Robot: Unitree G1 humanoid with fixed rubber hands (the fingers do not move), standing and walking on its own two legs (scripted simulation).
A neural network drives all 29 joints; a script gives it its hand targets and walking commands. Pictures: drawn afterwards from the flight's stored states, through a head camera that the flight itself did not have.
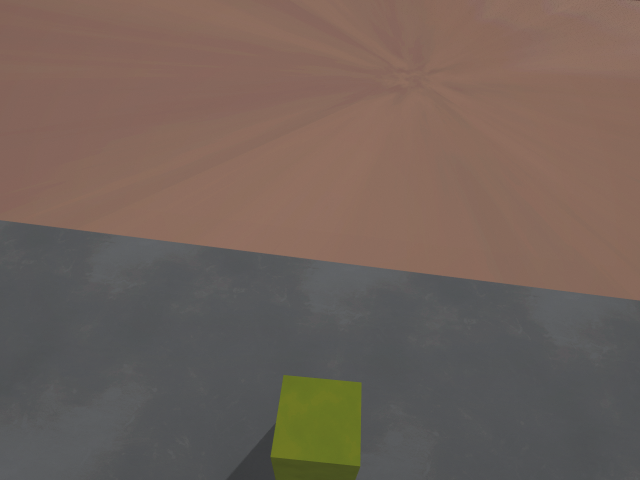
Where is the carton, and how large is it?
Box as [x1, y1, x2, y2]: [271, 375, 361, 479]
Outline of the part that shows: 283,375 271,450 271,461 275,478 354,479 359,468 360,456 361,382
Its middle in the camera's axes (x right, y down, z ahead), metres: -0.01 +0.53 +1.06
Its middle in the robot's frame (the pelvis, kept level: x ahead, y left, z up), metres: +0.41 -0.01 -0.66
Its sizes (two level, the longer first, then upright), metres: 0.210 0.200 0.250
